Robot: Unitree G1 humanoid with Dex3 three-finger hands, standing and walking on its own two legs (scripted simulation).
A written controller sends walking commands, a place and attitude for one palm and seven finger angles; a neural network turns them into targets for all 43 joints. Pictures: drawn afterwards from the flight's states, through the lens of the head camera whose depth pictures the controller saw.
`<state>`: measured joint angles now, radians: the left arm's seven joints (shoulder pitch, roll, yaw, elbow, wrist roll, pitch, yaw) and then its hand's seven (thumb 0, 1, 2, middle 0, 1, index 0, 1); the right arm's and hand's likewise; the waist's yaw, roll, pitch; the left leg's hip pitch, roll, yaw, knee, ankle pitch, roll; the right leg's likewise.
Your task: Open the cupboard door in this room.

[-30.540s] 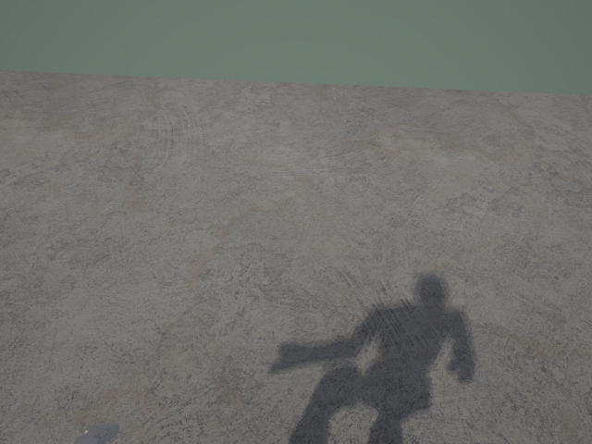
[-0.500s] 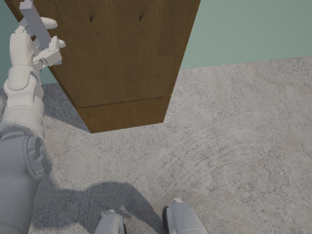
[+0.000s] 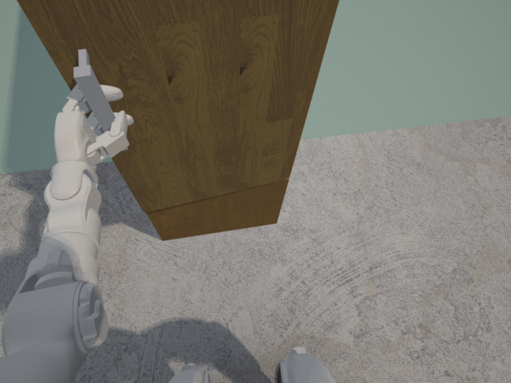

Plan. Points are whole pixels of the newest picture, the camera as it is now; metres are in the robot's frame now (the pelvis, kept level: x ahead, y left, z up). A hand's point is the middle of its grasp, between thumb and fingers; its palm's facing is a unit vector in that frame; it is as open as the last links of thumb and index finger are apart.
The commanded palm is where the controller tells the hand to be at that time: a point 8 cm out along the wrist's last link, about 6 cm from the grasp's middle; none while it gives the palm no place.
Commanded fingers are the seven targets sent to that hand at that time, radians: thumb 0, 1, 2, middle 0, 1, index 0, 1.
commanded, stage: pull the door open along its arc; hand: left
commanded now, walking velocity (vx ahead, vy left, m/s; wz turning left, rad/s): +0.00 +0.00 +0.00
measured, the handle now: (103, 104) +0.54 +0.21 +0.09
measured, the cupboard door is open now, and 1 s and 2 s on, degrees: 6 39 40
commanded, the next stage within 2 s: open thumb and fingers to let go in 0.64 s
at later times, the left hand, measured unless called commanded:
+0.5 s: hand (190, 211) +0.34 +0.07 +0.08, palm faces +0.45 -0.90 +0.00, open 5.9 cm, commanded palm +0.28 +0.09 +0.08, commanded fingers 0.00 0.90 0.90 -0.40 -1.35 -0.40 -1.35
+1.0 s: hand (206, 228) +0.32 +0.05 +0.08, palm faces +0.49 -0.87 -0.06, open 7.4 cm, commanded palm +0.27 +0.08 +0.08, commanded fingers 0.00 -0.08 0.48 -0.33 -1.25 -0.33 -1.25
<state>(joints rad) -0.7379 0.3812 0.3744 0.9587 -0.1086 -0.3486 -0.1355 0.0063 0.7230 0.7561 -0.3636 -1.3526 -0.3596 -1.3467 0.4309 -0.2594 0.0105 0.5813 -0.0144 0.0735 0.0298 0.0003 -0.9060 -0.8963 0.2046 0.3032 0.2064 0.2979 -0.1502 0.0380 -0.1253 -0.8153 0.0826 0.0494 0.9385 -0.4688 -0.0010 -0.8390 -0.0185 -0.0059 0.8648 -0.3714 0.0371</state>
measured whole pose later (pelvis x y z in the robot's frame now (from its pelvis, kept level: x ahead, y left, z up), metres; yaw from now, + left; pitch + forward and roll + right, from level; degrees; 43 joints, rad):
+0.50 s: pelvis +0.01 -0.02 +0.01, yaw +4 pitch +11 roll +0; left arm -0.14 -0.13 -0.15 0.29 0.09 -0.20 0.62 0.00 0.70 0.79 -0.33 -1.33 -0.35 -1.33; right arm 0.19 -0.18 -0.01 0.55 -0.07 0.02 0.06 0.00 -0.91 -0.90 0.20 0.30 0.20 0.30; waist 0.00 0.03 -0.12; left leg -0.60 0.05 0.01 0.85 -0.44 -0.03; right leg -0.63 -0.05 -0.05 0.85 -0.41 0.01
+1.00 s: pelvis +0.00 -0.06 +0.02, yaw +6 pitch +8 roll +1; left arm -0.06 -0.12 -0.17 0.22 0.09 -0.15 0.63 0.01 0.44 0.70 -0.36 -1.31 -0.38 -1.31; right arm 0.16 -0.20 -0.02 0.61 -0.08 0.03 0.00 0.01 -0.91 -0.90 0.20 0.30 0.20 0.30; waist 0.01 0.04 -0.10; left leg -0.54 0.06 -0.04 0.80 -0.41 -0.06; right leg -0.57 -0.04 -0.09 0.85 -0.42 -0.04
